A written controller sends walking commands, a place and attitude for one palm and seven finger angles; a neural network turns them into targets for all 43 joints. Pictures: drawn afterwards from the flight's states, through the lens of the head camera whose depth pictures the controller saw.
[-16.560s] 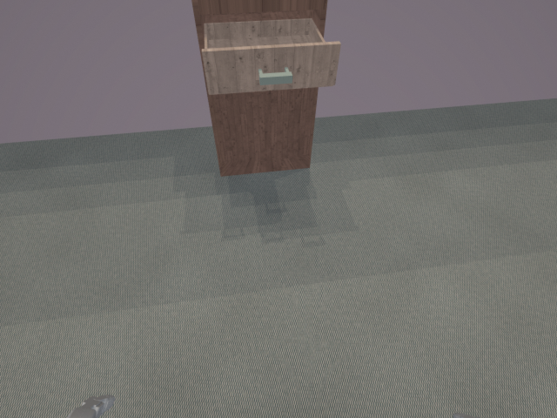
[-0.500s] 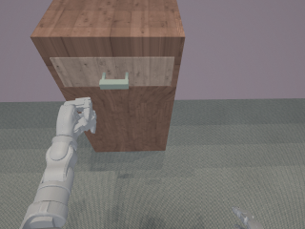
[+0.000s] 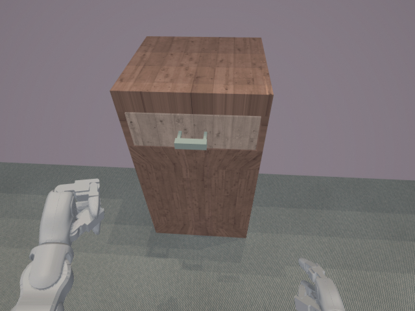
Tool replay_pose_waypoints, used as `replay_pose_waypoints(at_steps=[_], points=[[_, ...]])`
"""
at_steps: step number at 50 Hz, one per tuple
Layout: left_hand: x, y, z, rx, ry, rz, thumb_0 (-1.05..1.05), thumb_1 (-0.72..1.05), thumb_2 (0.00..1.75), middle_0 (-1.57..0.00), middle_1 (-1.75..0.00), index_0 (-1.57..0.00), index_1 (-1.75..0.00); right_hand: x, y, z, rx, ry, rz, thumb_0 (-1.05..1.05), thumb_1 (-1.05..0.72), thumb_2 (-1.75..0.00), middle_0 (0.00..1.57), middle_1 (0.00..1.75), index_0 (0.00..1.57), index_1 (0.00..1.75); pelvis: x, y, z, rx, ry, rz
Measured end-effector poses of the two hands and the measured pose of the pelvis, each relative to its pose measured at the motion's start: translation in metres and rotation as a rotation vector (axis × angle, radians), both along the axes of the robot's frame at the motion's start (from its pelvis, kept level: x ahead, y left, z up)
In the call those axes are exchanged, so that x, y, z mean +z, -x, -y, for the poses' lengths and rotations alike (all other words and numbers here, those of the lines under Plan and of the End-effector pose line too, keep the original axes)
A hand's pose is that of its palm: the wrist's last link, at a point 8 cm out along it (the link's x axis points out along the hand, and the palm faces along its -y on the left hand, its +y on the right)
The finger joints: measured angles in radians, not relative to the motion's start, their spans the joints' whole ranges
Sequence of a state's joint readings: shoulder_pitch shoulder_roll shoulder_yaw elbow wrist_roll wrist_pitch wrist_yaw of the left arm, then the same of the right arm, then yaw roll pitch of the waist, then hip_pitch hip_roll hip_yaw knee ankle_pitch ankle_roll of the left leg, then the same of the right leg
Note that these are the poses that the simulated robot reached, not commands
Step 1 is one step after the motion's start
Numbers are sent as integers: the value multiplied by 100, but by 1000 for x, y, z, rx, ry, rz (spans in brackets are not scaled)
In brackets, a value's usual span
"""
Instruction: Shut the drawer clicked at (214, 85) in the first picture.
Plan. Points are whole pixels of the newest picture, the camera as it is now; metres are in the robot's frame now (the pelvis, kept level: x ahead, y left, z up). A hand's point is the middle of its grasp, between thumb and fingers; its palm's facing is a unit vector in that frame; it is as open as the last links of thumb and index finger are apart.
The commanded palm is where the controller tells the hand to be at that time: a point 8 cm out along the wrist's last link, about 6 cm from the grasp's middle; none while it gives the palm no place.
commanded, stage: draw the hand back to the body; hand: left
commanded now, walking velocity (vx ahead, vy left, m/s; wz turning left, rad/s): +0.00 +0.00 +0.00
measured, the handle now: (191, 139) +0.63 +0.12 -0.06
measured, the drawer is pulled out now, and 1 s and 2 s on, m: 0.00 0.00 0.00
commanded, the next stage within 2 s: step back with the hand held close in 0.40 s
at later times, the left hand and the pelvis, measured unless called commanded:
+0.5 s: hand (57, 236) +0.17 +0.23 +0.16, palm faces +0.41 -0.84 -0.37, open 3.2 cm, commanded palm +0.12 +0.27 +0.18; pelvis -0.01 -0.01 +0.00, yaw +0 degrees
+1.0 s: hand (45, 244) +0.16 +0.24 +0.16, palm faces +0.31 -0.80 -0.51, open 3.2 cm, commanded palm +0.10 +0.28 +0.18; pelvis -0.03 +0.00 +0.00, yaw -1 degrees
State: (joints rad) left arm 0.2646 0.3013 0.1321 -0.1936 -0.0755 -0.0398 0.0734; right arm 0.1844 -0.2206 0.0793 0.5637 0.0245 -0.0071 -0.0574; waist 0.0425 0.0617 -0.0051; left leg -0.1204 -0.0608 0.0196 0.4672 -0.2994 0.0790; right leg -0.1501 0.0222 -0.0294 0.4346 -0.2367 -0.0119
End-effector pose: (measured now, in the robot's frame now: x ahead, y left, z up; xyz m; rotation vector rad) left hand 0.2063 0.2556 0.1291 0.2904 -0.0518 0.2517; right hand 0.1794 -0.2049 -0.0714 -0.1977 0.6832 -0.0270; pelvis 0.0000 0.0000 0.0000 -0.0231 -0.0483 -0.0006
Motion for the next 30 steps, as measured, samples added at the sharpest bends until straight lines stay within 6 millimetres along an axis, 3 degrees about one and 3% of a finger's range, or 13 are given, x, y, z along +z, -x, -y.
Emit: replay_pose_waypoints(at_steps=[7,15,24,30], points=[[29,42,-20,76,-85,68,1,89,90,-140,-159,-140,-160,1,5,4,12,15,7,1,-90,-90,20,30,20,30,2,1,0,2,2,24],[56,79,-26,128,-185,120,1,89,90,-140,-159,-140,-160,2,5,9,12,19,36,1,-90,-90,20,30,20,30,2,2,1,3,3,34],[41,75,-17,145,-134,92,1,89,90,-140,-159,-141,-160,-1,8,14,14,27,34,1,-90,-90,20,30,20,30,1,6,7,8,-4,34],[56,67,-15,123,-197,145,1,88,90,-141,-159,-141,-160,-1,10,20,-4,24,33,1,-90,-90,20,30,20,30,2,3,13,3,0,17]])
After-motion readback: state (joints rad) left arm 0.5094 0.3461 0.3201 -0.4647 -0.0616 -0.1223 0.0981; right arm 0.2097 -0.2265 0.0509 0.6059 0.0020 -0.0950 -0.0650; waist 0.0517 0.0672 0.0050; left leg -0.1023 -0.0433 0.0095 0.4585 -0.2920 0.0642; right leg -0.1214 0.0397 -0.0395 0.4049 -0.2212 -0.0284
